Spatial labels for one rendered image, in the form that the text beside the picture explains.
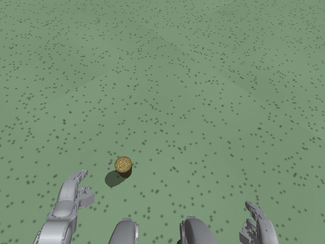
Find right robot hand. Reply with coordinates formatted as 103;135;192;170
239;201;279;244

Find left robot arm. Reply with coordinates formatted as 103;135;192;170
33;200;78;244

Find cup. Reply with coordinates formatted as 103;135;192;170
114;156;132;178

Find left robot hand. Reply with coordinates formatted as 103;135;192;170
57;169;95;211

